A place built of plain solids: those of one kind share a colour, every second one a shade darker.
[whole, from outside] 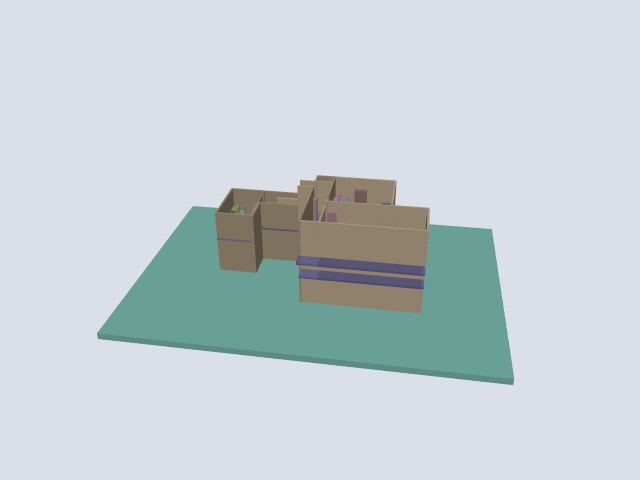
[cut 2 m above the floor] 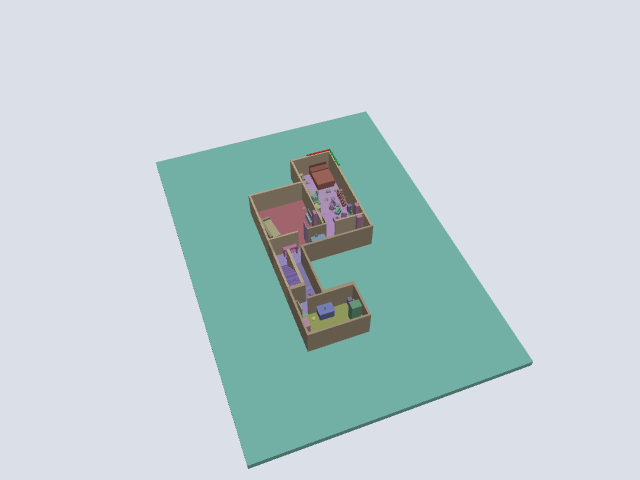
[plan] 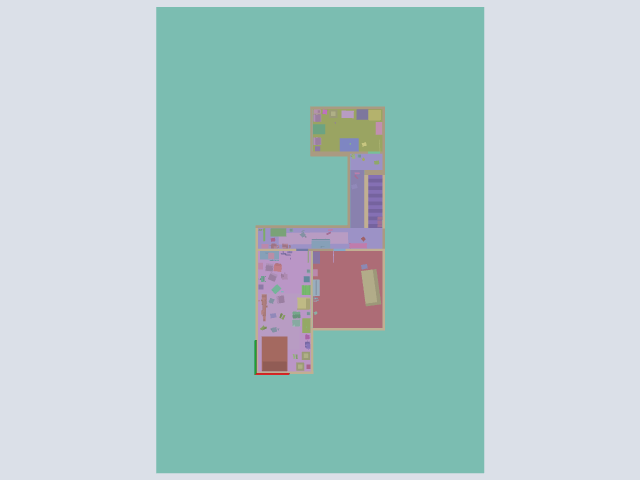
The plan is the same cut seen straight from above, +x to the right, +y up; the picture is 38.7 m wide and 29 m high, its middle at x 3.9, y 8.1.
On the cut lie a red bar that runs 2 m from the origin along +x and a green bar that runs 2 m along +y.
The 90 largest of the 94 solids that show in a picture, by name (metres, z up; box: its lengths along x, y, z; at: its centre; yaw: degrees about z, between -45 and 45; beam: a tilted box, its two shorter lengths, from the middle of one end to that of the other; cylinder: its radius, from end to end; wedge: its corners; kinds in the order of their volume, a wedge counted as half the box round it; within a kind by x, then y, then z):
{
 "under_1": {"box": [19.83, 28.17, 0.5], "at": [3.92, 8.09, -0.33]},
 "wall_1": {"box": [0.16, 7.28, 7.08], "at": [0.08, 3.8, 3.24]},
 "wall_2": {"box": [0.16, 1.26, 7.08], "at": [0.08, 8.2, 3.24]},
 "wall_3": {"box": [2.47, 0.13, 7.08], "at": [1.24, 7.5, 3.24]},
 "wall_4": {"box": [3.5, 0.16, 7.08], "at": [1.75, 0.08, 3.24]},
 "wall_5": {"box": [5.56, 0.16, 3.96], "at": [2.78, 8.91, 1.68]},
 "wall_6": {"box": [5.72, 0.16, 2.82], "at": [2.86, 8.91, 5.37]},
 "wall_7": {"box": [0.16, 2.57, 5.39], "at": [3.39, 14.73, 2.39]},
 "wall_8": {"box": [0.13, 4.65, 7.08], "at": [3.4, 5.12, 3.24]},
 "wall_9": {"box": [0.16, 2.47, 7.08], "at": [3.42, 1.4, 3.24]},
 "wall_10": {"box": [1.53, 0.13, 3.96], "at": [3.96, 7.5, 1.68]},
 "wall_11": {"box": [2.41, 0.16, 5.39], "at": [4.51, 13.23, 2.39]},
 "wall_12": {"box": [3.49, 0.13, 5.39], "at": [5.05, 13.38, 2.39]},
 "wall_13": {"box": [4.52, 0.16, 5.39], "at": [5.57, 16.09, 2.39]},
 "wall_14": {"box": [4.49, 0.16, 7.08], "at": [5.58, 2.71, 3.24]},
 "wall_15": {"box": [0.16, 1.13, 2.82], "at": [5.64, 9.55, 5.37]},
 "wall_16": {"box": [0.16, 4.32, 3.16], "at": [5.64, 10.99, 1.28]},
 "wall_17": {"box": [0.16, 3.03, 2.23], "at": [5.64, 11.64, 3.97]},
 "wall_18": {"box": [3.49, 0.13, 2.82], "at": [6.08, 7.5, 5.37]},
 "wall_19": {"box": [2.39, 0.13, 3.96], "at": [6.63, 7.5, 1.68]},
 "wall_20": {"box": [0.16, 1.13, 3.92], "at": [6.66, 9.55, 4.82]},
 "wall_21": {"box": [0.23, 3.2, 3.16], "at": [6.7, 10.43, 1.28]},
 "wall_22": {"box": [0.23, 1.91, 2.23], "at": [6.7, 11.08, 3.97]},
 "wall_23": {"box": [0.13, 1.26, 2.82], "at": [6.75, 8.2, 5.37]},
 "wall_24": {"box": [1.25, 0.3, 3.16], "at": [7.21, 12.18, 1.28]},
 "wall_25": {"box": [0.16, 4.65, 7.08], "at": [7.75, 5.12, 3.24]},
 "wall_26": {"box": [0.16, 1.23, 3.96], "at": [7.75, 8.19, 1.68]},
 "wall_27": {"box": [0.16, 1.26, 2.82], "at": [7.75, 8.2, 5.37]},
 "wall_28": {"box": [0.16, 3.23, 3.16], "at": [7.75, 10.42, 1.28]},
 "wall_29": {"box": [0.16, 4.32, 2.23], "at": [7.75, 11.15, 3.97]},
 "wall_30": {"box": [0.16, 0.98, 3.16], "at": [7.75, 12.82, 1.28]},
 "wall_31": {"box": [0.16, 2.57, 5.39], "at": [7.75, 14.73, 2.39]},
 "stair_1": {"box": [0.86, 3.2, 0.49], "at": [7.24, 10.43, -0.05]},
 "stair_2": {"box": [0.86, 2.97, 0.68], "at": [7.24, 10.55, 0.04]},
 "stair_3": {"box": [0.86, 2.52, 1.06], "at": [7.24, 10.77, 0.23]},
 "stair_4": {"box": [0.86, 2.29, 1.25], "at": [7.24, 10.89, 0.33]},
 "stair_5": {"box": [0.86, 2.06, 1.44], "at": [7.24, 11.0, 0.42]},
 "stair_6": {"box": [0.86, 1.83, 1.63], "at": [7.24, 11.12, 0.52]},
 "stair_7": {"box": [0.86, 1.6, 1.83], "at": [7.24, 11.23, 0.61]},
 "stair_8": {"box": [0.86, 1.37, 2.02], "at": [7.24, 11.35, 0.71]},
 "stair_9": {"box": [0.86, 1.14, 2.21], "at": [7.24, 11.46, 0.8]},
 "stair_10": {"box": [0.86, 0.91, 2.4], "at": [7.24, 11.57, 0.9]},
 "stair_11": {"box": [0.86, 0.69, 2.59], "at": [7.24, 11.69, 0.99]},
 "stair_12": {"box": [0.86, 0.46, 2.78], "at": [7.24, 11.8, 1.09]},
 "stair_13": {"box": [0.86, 0.23, 2.97], "at": [7.24, 11.92, 1.18]},
 "floor_side_room_1": {"box": [3.18, 7.28, 0.5], "at": [1.75, 3.8, -0.25]},
 "floor_common_hall_1": {"box": [4.2, 4.65, 0.5], "at": [5.57, 5.12, -0.25]},
 "floor_passage_1": {"box": [7.51, 1.26, 0.5], "at": [3.92, 8.2, -0.25]},
 "floor_passage_2": {"box": [0.86, 3.5, 0.5], "at": [6.15, 10.58, -0.25]},
 "floor_passage_3": {"box": [1.95, 0.98, 0.5], "at": [6.7, 12.82, -0.25]},
 "floor_kitchen_1": {"box": [4.2, 2.57, 0.5], "at": [5.57, 14.73, -0.25]},
 "double_bed_1": {"box": [1.52, 0.07, 1.05], "at": [1.16, 0.2, 0.53]},
 "double_bed_2": {"box": [1.45, 0.55, 0.2], "at": [1.16, 0.49, 0.7]},
 "double_bed_3": {"box": [1.45, 2.01, 0.6], "at": [1.16, 1.22, 0.3]},
 "double_bed_4": {"box": [1.55, 2.11, 0.4], "at": [1.16, 1.22, 0.5]},
 "upper_floor_next_1": {"box": [1.0, 7.28, 0.16], "at": [-0.5, 3.8, 2.78]},
 "upper_floor_next_2": {"box": [1.0, 7.28, 0.16], "at": [-0.5, 3.8, 3.88]},
 "upper_floor_next_3": {"box": [1.0, 1.26, 0.16], "at": [-0.5, 8.2, 2.78]},
 "upper_floor_next_4": {"box": [1.0, 1.26, 0.16], "at": [-0.5, 8.2, 3.88]},
 "chest_drawers_1": {"box": [1.15, 0.5, 0.99], "at": [0.84, 7.18, 0.5]},
 "chest_drawers_2": {"box": [1.14, 0.5, 1.0], "at": [3.95, 7.83, 0.5]},
 "billy_1": {"box": [0.28, 0.42, 2.02], "at": [0.31, 6.52, 1.01]},
 "billy_2": {"box": [0.42, 0.28, 2.02], "at": [0.58, 7.72, 1.01]},
 "billy_3": {"box": [0.28, 0.42, 2.02], "at": [3.62, 6.12, 1.01]},
 "billy_4": {"box": [0.42, 0.28, 2.02], "at": [5.24, 8.68, 4.97]},
 "rug_1": {"box": [2.4, 3.4, 0.08], "at": [1.48, 3.17, -0.03], "yaw": -0.4},
 "rug_2": {"box": [4.2, 0.7, 0.08], "at": [3.5, 8.2, -0.03], "yaw": 0.8},
 "sofa_1": {"box": [0.93, 2.16, 0.34], "at": [6.99, 5.22, 0.28], "yaw": 7.8},
 "sofa_2": {"box": [0.23, 2.16, 0.39], "at": [7.34, 5.27, 0.65], "yaw": 7.8},
 "fridge_flat_1": {"box": [0.73, 0.6, 1.66], "at": [3.85, 14.79, 0.83]},
 "kitchen_table_1": {"box": [1.06, 0.71, 0.72], "at": [5.67, 13.85, 0.36]},
 "range_flat_1": {"box": [0.76, 0.65, 0.94], "at": [7.2, 15.68, 0.47]},
 "flat_shelf_1": {"box": [0.39, 0.76, 1.46], "at": [7.46, 14.84, 0.73]},
 "china_cabinet_1": {"box": [0.33, 0.95, 1.07], "at": [7.5, 5.39, 5.32]},
 "trunk_1": {"box": [0.95, 0.5, 0.42], "at": [1.39, 8.56, 0.21]},
 "tv_board_1": {"box": [0.4, 1.0, 0.48], "at": [3.68, 5.22, 0.24]},
 "wall_foot_1": {"box": [0.16, 2.57, 0.17], "at": [3.39, 14.73, 2.78]},
 "wall_foot_2": {"box": [0.16, 4.32, 0.17], "at": [5.64, 10.99, 2.78]},
 "armchair_frame_1": {"box": [0.74, 0.63, 0.18], "at": [2.9, 4.25, 0.32]},
 "armchair_frame_2": {"box": [0.26, 0.62, 0.41], "at": [3.18, 4.25, 0.61]},
 "toy_box_1": {"box": [0.42, 0.74, 0.44], "at": [3.69, 7.04, 0.22]},
 "small_desk_1": {"box": [0.5, 0.9, 0.13], "at": [3.08, 2.93, 0.68]},
 "small_desk_2": {"box": [0.9, 0.5, 0.13], "at": [7.2, 15.75, 3.54]},
 "round_stool_1": {"box": [0.5, 0.5, 0.14], "at": [2.71, 0.45, 0.07]},
 "round_stool_2": {"box": [0.5, 0.5, 0.14], "at": [3.05, 1.1, 0.07]},
 "round_stool_3": {"box": [0.5, 0.5, 0.14], "at": [4.71, 15.72, 0.07]},
 "leaf_passage_door_1": {"box": [0.05, 0.72, 2.01], "at": [4.71, 7.08, 1.01], "yaw": -1.0},
 "leaf_side_door_1": {"box": [0.05, 0.72, 2.01], "at": [3.16, 7.08, 4.96], "yaw": -4.0},
 "leaf_pavilion_door_1": {"box": [0.05, 0.72, 2.01], "at": [7.52, 13.8, 3.87]},
 "console_1": {"box": [1.05, 0.3, 0.13], "at": [6.21, 7.75, 0.71]}
}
